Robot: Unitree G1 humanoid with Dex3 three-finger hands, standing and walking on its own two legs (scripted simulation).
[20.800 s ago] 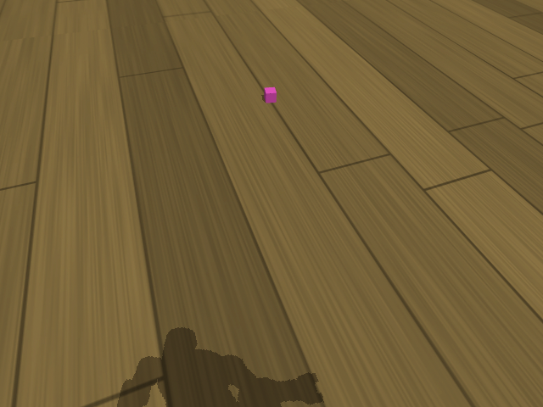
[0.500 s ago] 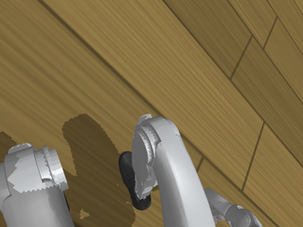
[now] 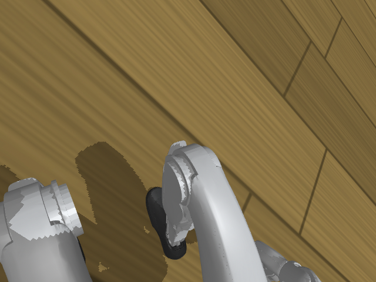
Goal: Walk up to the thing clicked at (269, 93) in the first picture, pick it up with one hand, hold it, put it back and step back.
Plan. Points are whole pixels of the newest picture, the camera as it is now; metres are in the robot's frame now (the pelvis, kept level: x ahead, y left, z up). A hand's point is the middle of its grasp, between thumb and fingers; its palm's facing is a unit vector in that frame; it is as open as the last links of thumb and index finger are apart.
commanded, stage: close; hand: left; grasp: from above
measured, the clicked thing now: out of the picture +0.37 +0.40 -0.26
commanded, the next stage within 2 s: settle in 1.22 s
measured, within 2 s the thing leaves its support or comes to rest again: leaves its support in 1.64 s
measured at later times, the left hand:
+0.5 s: hand out of the picture +0.37 +0.38 -0.23, palm faces -0.35 -0.29 -0.89, open 10.4 cm
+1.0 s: hand out of the picture +0.37 +0.38 -0.23, palm faces -0.35 -0.29 -0.89, open 10.4 cm
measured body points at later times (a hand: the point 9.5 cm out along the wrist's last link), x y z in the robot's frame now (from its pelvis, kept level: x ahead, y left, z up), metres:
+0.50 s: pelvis +0.00 +0.00 +0.00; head +0.25 +0.14 +0.35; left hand +0.38 +0.39 -0.18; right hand +0.09 -0.25 -0.06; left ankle +0.07 +0.13 -0.26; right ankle +0.12 -0.12 -0.26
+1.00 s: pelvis +0.00 +0.00 +0.00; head +0.24 +0.14 +0.35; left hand +0.38 +0.39 -0.18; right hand +0.08 -0.24 -0.06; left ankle +0.07 +0.13 -0.26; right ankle +0.12 -0.12 -0.26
